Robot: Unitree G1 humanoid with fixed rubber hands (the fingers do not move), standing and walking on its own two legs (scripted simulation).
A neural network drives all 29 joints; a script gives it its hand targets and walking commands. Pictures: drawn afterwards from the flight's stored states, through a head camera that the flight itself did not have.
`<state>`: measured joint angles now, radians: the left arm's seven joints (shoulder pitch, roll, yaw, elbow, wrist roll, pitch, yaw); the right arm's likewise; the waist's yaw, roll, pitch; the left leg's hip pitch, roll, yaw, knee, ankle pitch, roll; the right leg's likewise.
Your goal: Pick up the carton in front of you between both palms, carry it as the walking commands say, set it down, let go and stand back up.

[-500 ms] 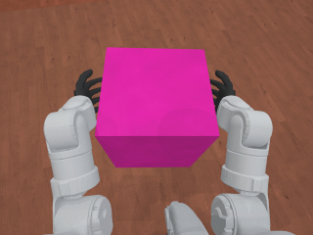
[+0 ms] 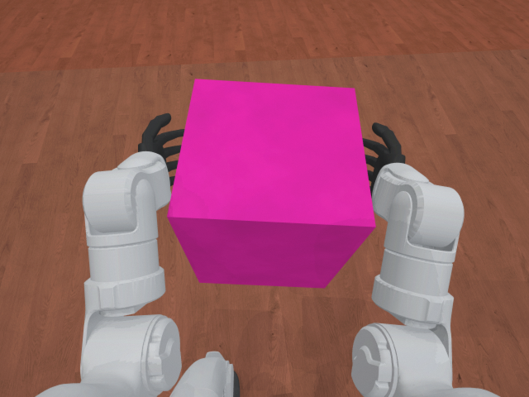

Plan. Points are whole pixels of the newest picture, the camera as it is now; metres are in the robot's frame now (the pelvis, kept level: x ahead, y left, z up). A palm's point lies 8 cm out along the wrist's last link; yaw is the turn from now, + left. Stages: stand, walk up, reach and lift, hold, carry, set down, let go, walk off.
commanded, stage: carry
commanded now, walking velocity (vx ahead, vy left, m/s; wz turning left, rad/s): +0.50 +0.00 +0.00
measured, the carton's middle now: (268, 196) +0.37 +0.02 +0.10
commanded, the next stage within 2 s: none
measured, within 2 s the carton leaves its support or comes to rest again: neither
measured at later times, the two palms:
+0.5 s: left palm (208, 28) +0.66 +0.14 +0.21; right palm (373, 28) +0.69 -0.15 +0.21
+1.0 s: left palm out of the picture +1.00 +0.12 +0.24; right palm out of the picture +0.96 -0.18 +0.24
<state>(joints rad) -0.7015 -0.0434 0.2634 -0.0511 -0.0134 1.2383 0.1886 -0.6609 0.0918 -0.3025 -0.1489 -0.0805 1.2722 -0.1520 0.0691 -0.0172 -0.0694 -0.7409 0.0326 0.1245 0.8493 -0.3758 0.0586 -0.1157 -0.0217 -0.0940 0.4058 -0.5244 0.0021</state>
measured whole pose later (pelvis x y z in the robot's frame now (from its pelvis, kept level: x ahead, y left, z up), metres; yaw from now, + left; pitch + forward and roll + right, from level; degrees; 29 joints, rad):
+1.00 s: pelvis +0.63 +0.01 +0.10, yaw -1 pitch +4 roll +1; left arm -0.66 -0.09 0.32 -0.09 0.06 1.26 0.16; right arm -0.63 0.07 -0.25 -0.07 -0.01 1.24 -0.18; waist -0.12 -0.01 -0.01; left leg -0.43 -0.01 0.15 0.64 -0.43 0.09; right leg -0.62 0.00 -0.01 1.35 -0.44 -0.05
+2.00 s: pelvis +1.29 -0.03 +0.19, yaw +0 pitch +4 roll -2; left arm -0.67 -0.08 0.29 -0.13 0.07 1.26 0.15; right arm -0.71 0.04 -0.27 -0.08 0.01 1.26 -0.19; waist -0.03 0.04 -0.06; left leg -0.16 0.07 0.11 0.59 -0.60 0.02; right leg -0.60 -0.01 -0.15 0.68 -0.31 -0.06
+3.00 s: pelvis +1.93 -0.06 +0.29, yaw +1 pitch +4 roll +1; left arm -0.65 -0.06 0.26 -0.03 0.02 1.26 0.17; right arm -0.68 0.09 -0.32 -0.05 -0.07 1.29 -0.17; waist 0.09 0.01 -0.06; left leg -0.61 0.03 0.02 1.22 -0.38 0.03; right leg -0.36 -0.01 -0.15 0.55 -0.26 -0.08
